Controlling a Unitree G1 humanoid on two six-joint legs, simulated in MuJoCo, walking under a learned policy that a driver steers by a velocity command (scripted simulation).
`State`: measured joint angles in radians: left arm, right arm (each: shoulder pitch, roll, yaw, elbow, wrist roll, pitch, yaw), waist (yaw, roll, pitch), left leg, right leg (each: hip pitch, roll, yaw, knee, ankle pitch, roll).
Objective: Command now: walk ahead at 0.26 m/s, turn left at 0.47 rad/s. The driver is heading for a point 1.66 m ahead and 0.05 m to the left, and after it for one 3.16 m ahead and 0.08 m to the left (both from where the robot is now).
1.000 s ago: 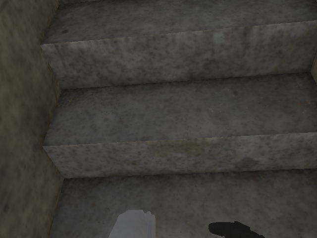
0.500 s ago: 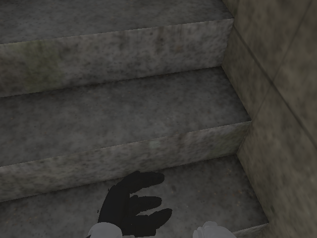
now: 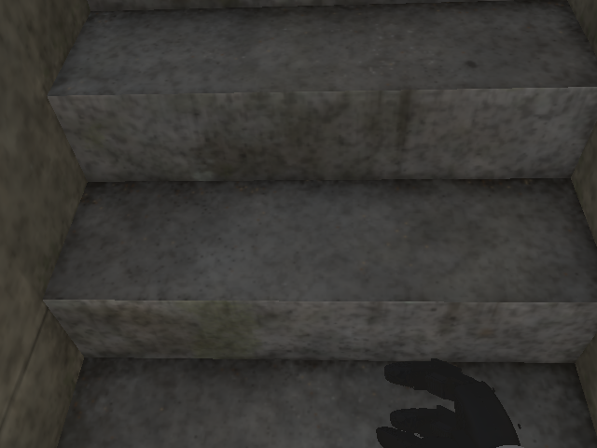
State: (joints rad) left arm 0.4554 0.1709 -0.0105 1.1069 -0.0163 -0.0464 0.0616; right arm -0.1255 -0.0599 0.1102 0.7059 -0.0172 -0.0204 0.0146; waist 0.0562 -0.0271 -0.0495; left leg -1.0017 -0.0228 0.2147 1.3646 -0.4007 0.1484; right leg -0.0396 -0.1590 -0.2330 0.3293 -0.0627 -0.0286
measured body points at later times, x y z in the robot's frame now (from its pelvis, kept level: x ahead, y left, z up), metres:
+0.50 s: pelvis +0.19 +0.01 +0.18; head +0.25 +0.05 +0.62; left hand +0.43 +0.19 +0.11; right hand +0.25 -0.25 +0.05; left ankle +0.13 +0.06 -0.58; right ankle +0.31 -0.10 -0.35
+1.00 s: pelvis +0.32 +0.06 +0.32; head +0.32 +0.06 +0.77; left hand +0.25 +0.27 +0.17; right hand +0.51 -0.10 +0.21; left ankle +0.35 +0.18 -0.40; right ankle +0.30 -0.09 -0.40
